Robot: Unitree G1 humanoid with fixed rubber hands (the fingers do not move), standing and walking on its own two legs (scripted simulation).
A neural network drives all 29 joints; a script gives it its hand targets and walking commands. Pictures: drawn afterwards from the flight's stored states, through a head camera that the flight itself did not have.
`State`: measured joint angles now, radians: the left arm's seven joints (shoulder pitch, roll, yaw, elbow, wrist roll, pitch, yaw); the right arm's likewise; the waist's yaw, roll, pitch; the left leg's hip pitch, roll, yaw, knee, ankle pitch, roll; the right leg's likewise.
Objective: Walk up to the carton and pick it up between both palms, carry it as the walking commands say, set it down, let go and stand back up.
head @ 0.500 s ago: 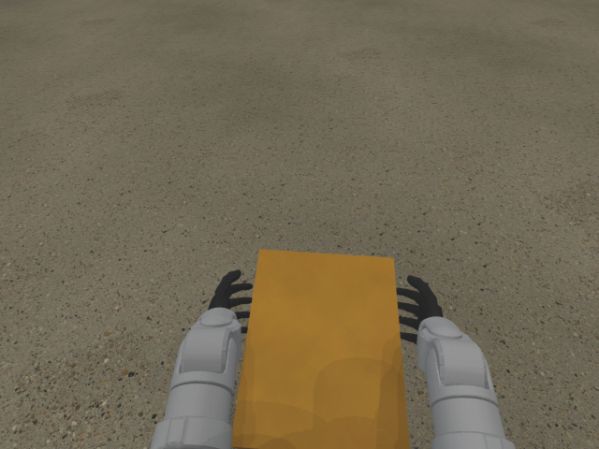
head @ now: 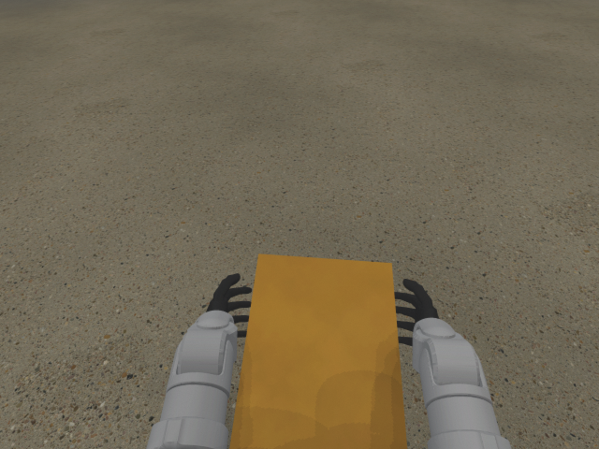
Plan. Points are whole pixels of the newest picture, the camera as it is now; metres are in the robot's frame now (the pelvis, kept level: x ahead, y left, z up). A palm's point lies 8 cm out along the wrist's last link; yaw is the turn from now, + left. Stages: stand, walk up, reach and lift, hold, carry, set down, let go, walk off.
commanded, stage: reach and lift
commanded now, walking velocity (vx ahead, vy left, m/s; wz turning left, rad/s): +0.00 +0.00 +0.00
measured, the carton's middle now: (317, 362) +0.28 +0.00 -0.05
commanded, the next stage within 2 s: hold in 0.32 s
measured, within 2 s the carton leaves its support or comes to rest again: neither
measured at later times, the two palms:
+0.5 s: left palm (209, 324) +0.29 +0.15 +0.04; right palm (415, 336) +0.28 -0.13 +0.03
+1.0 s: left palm (213, 328) +0.29 +0.15 +0.04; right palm (419, 335) +0.28 -0.13 +0.03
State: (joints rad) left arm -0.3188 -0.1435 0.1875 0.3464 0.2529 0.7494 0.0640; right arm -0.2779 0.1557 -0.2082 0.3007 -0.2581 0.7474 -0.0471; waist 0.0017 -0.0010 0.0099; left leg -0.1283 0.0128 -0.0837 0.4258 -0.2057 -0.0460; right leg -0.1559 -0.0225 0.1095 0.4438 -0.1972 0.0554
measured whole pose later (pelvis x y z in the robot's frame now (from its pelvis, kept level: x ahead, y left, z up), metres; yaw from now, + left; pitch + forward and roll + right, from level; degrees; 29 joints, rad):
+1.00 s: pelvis +0.00 +0.01 +0.00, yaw +0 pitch -7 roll +0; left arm -0.30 -0.16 0.17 0.32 0.24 0.78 0.16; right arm -0.26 0.15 -0.19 0.28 -0.25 0.78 -0.01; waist 0.00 0.01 0.02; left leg -0.12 0.00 -0.08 0.46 -0.22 -0.04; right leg -0.14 -0.03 0.11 0.46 -0.21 0.06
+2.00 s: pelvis -0.03 +0.10 -0.04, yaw -2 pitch +2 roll +1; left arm -0.25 -0.15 0.07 -0.28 0.10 1.18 0.26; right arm -0.23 0.15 -0.05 -0.33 -0.07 1.21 -0.24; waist -0.02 -0.03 -0.03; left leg -0.52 -0.05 0.13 0.81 -0.33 0.11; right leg -0.59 -0.13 0.09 0.91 -0.47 0.10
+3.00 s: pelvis -0.16 +0.42 -0.03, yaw -5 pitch +3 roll +0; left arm -0.20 -0.14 -0.01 -0.33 0.03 1.27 0.27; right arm -0.13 0.13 -0.09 -0.38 -0.08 1.25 -0.22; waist 0.04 0.01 -0.01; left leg -0.55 -0.07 0.22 0.66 -0.24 -0.12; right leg -0.37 -0.09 -0.18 0.70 -0.40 -0.03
